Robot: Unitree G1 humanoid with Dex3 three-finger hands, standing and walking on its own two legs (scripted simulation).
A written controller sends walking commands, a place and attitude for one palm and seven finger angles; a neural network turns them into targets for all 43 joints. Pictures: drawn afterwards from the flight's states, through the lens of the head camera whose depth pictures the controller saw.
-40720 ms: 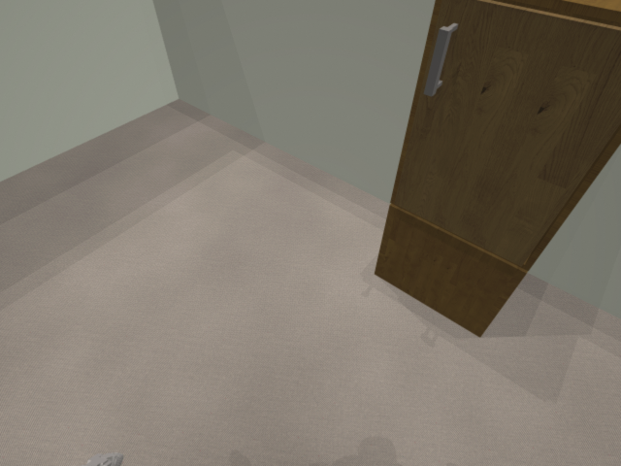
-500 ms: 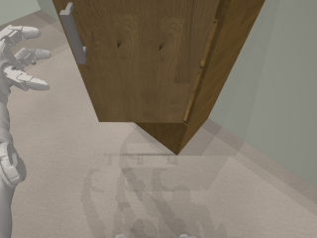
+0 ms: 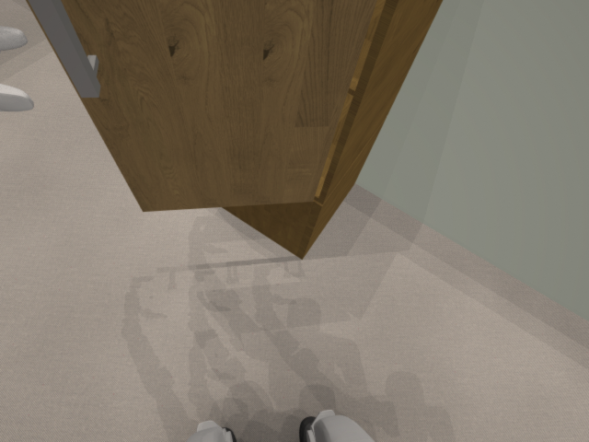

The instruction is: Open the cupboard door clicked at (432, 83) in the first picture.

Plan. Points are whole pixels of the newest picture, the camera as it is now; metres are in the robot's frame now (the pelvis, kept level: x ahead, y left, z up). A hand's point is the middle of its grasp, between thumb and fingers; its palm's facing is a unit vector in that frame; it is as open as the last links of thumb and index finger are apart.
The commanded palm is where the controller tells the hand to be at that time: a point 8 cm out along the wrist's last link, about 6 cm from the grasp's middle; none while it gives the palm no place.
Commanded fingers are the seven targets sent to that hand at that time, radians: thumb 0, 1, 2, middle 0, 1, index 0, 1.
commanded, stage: move the hooked fingers beside the handle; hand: left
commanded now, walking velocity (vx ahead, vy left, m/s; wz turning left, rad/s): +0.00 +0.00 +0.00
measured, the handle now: (68, 29) +0.59 +0.19 +0.16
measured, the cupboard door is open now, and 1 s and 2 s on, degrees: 41 41 41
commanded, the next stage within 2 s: slide the fingers in behind the handle in 0.84 s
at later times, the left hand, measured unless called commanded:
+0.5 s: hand out of the picture +0.52 +0.25 +0.16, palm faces +0.01 -1.00 +0.01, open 14.0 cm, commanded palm +0.51 +0.30 +0.16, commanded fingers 0.00 -0.50 0.30 -0.30 -1.20 -0.30 -1.20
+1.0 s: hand out of the picture +0.52 +0.25 +0.17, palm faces +0.00 -1.00 +0.00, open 14.0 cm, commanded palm +0.51 +0.29 +0.15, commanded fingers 0.00 -0.50 0.30 -0.30 -1.20 -0.30 -1.20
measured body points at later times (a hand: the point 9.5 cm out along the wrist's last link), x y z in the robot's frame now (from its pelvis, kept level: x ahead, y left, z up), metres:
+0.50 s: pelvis +0.01 +0.00 +0.00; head +0.11 +0.02 +0.44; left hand +0.51 +0.30 +0.17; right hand +0.01 -0.28 -0.10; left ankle -0.01 +0.10 -0.71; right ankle -0.02 -0.14 -0.71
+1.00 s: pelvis -0.01 -0.01 +0.00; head +0.10 +0.01 +0.43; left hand +0.51 +0.30 +0.17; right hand -0.06 -0.29 -0.10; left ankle -0.01 +0.10 -0.71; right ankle -0.02 -0.14 -0.71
